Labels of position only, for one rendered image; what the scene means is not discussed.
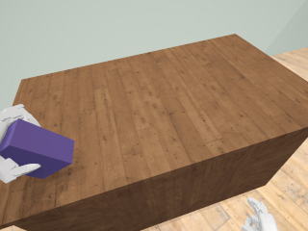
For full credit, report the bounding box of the table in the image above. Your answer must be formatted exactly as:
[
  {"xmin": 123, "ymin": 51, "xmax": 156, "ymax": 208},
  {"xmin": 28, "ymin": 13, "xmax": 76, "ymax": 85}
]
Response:
[{"xmin": 0, "ymin": 34, "xmax": 308, "ymax": 231}]

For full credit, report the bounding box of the sponge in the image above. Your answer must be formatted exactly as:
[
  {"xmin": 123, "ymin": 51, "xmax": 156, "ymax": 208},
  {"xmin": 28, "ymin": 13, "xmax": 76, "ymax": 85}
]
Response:
[{"xmin": 0, "ymin": 118, "xmax": 75, "ymax": 179}]

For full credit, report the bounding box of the left robot hand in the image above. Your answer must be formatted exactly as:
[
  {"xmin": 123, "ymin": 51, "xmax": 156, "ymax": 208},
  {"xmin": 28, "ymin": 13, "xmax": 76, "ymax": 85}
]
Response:
[{"xmin": 0, "ymin": 104, "xmax": 40, "ymax": 184}]

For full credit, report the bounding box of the right robot hand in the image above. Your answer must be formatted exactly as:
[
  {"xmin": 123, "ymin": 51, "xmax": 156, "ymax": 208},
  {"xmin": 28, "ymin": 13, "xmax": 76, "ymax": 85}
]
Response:
[{"xmin": 242, "ymin": 196, "xmax": 279, "ymax": 231}]

